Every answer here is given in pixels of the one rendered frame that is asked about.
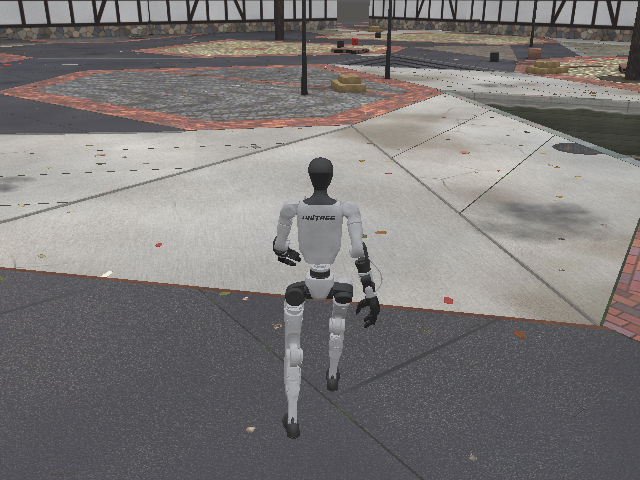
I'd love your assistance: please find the robot right shin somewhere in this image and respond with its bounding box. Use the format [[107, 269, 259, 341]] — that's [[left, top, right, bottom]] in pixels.
[[329, 319, 345, 379]]

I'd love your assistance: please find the left robot thigh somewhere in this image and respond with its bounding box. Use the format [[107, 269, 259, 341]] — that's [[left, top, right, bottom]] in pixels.
[[284, 281, 306, 367]]

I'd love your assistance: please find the robot right hand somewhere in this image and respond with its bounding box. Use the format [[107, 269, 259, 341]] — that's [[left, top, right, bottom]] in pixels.
[[356, 296, 380, 328]]

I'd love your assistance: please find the right robot upper arm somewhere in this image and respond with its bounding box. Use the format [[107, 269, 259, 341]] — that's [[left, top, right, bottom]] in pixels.
[[341, 201, 365, 258]]

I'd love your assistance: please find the left robot upper arm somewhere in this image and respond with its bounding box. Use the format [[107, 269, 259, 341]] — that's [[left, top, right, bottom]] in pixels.
[[274, 200, 300, 251]]

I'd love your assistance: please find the left robot forearm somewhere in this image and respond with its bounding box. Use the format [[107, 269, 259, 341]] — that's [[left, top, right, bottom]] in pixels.
[[273, 236, 288, 258]]

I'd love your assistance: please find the right robot forearm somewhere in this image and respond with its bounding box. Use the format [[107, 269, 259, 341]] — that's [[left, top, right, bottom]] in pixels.
[[355, 242, 377, 298]]

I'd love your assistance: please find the robot left hand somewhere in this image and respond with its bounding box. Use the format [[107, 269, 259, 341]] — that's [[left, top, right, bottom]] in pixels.
[[278, 247, 301, 266]]

